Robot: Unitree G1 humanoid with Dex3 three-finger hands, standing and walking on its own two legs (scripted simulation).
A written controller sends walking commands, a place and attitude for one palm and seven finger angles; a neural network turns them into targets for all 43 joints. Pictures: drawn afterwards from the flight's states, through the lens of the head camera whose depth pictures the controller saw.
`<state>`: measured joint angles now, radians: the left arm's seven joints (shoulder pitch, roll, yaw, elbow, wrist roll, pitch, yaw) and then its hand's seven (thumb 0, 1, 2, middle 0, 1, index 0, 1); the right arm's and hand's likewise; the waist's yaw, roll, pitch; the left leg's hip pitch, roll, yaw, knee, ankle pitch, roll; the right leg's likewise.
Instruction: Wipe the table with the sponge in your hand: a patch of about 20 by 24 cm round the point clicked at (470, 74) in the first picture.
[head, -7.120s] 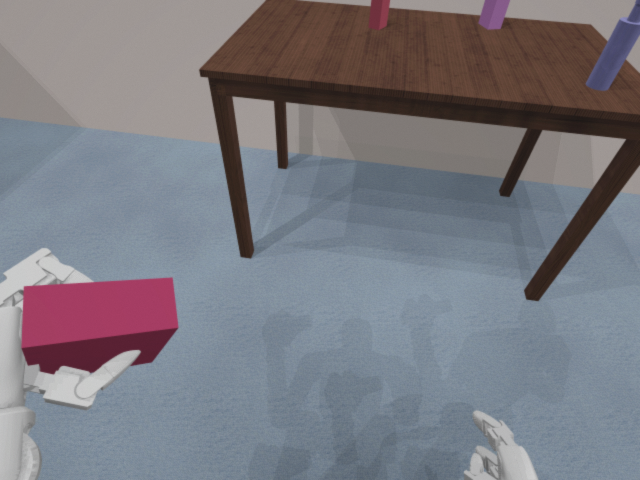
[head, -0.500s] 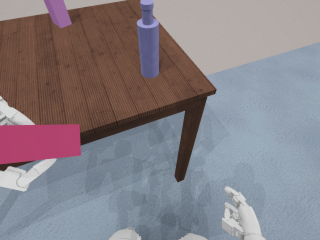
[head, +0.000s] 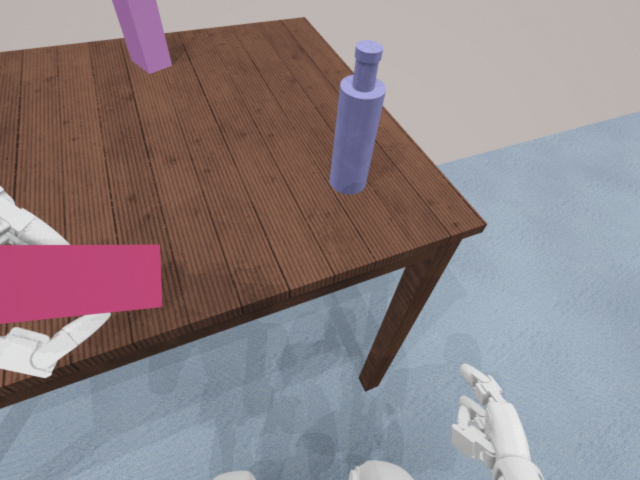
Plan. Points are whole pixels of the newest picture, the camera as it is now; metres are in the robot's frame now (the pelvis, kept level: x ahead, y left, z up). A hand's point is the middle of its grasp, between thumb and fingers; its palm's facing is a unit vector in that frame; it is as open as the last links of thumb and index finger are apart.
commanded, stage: come to a stop and stand still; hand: left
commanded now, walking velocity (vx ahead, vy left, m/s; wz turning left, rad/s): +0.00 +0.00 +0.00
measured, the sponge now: (87, 283) +0.24 +0.21 +0.19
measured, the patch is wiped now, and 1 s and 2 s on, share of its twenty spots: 0.00 0.00 0.00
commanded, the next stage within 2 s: look again from close up in 0.96 s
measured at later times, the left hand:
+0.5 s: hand (13, 271) +0.24 +0.26 +0.21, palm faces +0.37 -0.83 -0.40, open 9.1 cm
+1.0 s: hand out of the picture +0.21 +0.28 +0.19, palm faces +0.42 -0.83 -0.38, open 9.1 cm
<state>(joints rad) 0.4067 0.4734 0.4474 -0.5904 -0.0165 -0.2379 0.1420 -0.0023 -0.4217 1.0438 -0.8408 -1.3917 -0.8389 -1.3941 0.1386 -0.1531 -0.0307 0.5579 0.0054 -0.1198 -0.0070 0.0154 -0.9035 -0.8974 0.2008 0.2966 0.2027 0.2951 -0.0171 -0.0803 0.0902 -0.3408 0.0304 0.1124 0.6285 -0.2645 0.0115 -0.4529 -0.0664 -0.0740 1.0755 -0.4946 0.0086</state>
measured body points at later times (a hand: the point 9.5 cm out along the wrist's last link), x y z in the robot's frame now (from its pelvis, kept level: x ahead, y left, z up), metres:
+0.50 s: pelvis +0.01 +0.03 +0.02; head +0.03 +0.05 +0.46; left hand +0.21 +0.30 +0.23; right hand +0.20 -0.20 -0.05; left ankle +0.03 +0.15 -0.72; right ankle +0.03 -0.06 -0.72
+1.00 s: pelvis -0.01 +0.04 +0.02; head +0.00 +0.04 +0.47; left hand +0.19 +0.32 +0.21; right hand +0.15 -0.19 -0.06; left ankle +0.03 +0.15 -0.72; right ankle +0.03 -0.06 -0.72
